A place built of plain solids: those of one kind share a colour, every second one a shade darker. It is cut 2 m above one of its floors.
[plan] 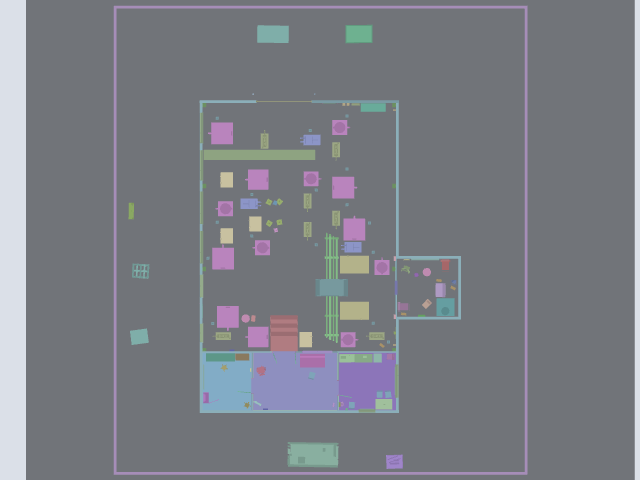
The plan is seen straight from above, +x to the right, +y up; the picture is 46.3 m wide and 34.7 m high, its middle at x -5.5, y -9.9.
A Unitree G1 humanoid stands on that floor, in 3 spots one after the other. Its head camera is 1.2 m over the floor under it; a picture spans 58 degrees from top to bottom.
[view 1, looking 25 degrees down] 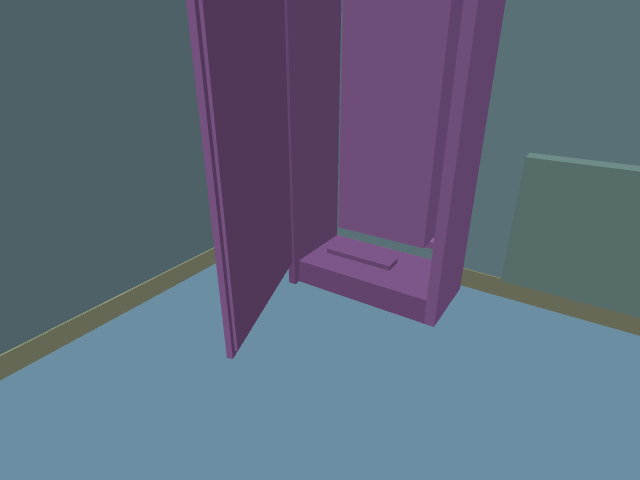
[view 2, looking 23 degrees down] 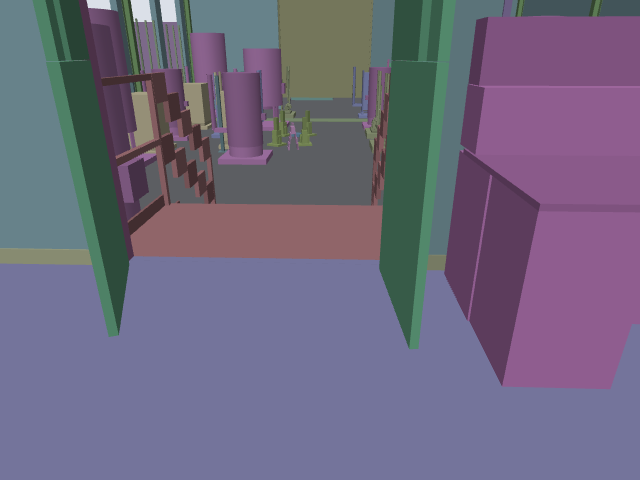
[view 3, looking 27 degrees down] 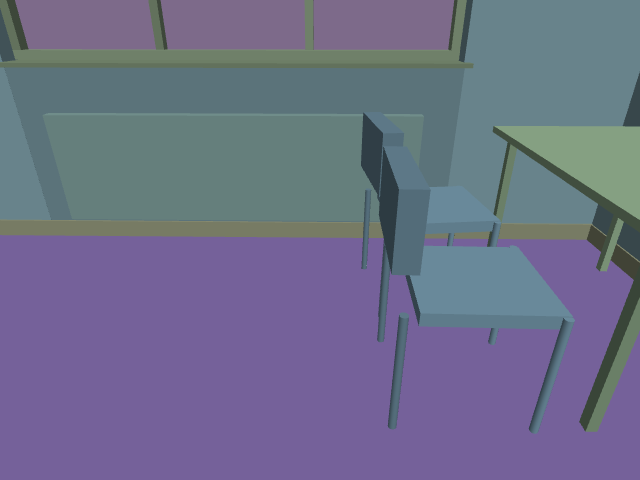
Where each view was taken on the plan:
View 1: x -11.90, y -20.45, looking -147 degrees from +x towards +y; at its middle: control_cabinet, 2.45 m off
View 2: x -7.60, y -20.45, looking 92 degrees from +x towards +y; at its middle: door_landing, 3.07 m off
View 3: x -2.40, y -20.60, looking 1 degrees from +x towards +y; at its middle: raised_floor_mess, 2.64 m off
